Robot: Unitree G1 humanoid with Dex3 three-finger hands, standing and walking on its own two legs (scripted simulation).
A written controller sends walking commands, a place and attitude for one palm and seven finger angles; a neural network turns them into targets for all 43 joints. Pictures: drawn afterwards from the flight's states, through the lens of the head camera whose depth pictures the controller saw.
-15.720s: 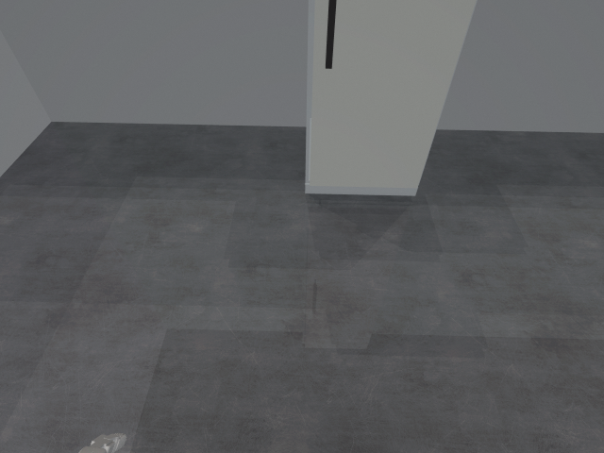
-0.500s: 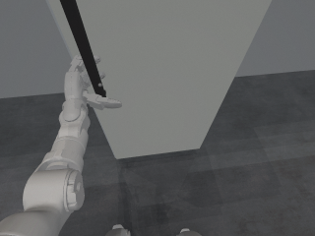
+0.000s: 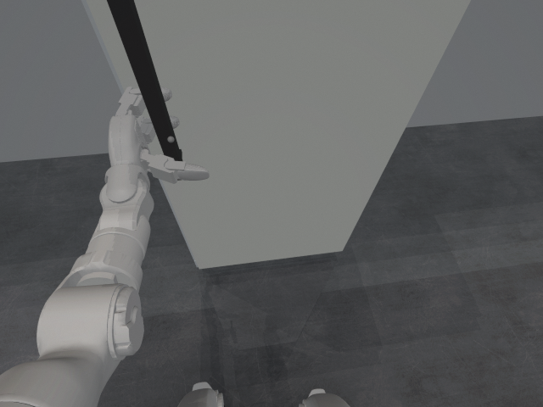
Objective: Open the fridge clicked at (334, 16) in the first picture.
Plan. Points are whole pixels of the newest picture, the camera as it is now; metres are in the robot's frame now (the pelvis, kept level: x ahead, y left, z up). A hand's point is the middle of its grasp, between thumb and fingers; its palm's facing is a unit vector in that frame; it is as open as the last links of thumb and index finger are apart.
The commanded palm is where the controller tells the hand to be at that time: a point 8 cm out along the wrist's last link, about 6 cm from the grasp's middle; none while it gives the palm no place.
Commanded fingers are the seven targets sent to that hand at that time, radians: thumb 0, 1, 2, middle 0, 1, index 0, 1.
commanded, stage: slide the fingers in behind the handle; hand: left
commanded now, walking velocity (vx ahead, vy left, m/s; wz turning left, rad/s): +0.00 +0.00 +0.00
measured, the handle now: (157, 96) +0.55 +0.14 +0.13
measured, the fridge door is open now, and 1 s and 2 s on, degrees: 0 0 0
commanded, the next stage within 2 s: grip the handle and tug to test in 0.04 s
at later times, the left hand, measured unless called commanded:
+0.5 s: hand (175, 140) +0.49 +0.12 +0.10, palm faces +0.07 -1.00 -0.01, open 10.9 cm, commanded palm +0.46 +0.17 +0.10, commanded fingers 0.00 0.39 0.68 -0.40 -1.33 -0.40 -1.33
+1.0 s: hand (175, 137) +0.49 +0.11 +0.10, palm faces +0.06 -1.00 +0.01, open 5.7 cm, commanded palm +0.46 +0.17 +0.10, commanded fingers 0.00 0.90 0.90 -0.45 -1.40 -0.45 -1.40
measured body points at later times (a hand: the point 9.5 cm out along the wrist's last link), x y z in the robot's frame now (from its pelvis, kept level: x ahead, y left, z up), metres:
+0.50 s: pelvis +0.00 +0.00 +0.00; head +0.08 +0.00 +0.44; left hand +0.48 +0.17 +0.10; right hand +0.03 -0.25 -0.13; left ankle +0.04 +0.14 -0.69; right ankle -0.03 -0.12 -0.69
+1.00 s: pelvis +0.01 +0.00 +0.00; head +0.09 -0.01 +0.45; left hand +0.48 +0.17 +0.10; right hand +0.03 -0.26 -0.12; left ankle +0.04 +0.14 -0.69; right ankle -0.03 -0.12 -0.69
